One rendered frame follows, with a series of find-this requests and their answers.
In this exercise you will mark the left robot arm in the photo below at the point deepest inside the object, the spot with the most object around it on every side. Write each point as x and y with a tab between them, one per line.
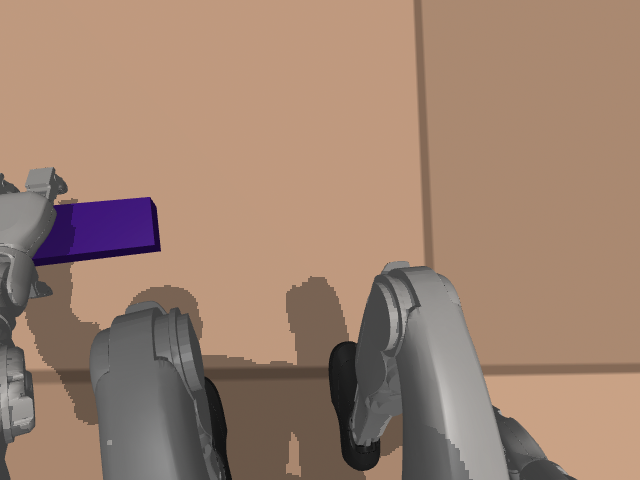
17	409

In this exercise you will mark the right robot foot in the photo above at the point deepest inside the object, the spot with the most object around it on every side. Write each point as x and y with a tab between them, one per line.
343	384

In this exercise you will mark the left robot hand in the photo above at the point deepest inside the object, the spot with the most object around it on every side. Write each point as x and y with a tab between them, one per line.
26	218

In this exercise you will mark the right robot hand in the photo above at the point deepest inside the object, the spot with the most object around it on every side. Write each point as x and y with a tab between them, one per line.
519	446

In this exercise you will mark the carton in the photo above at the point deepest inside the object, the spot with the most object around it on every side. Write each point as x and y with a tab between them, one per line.
102	229

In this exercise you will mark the left robot foot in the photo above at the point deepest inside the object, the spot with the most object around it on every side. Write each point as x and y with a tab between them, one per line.
219	428

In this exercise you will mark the right robot arm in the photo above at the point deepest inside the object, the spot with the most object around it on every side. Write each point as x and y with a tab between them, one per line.
544	470

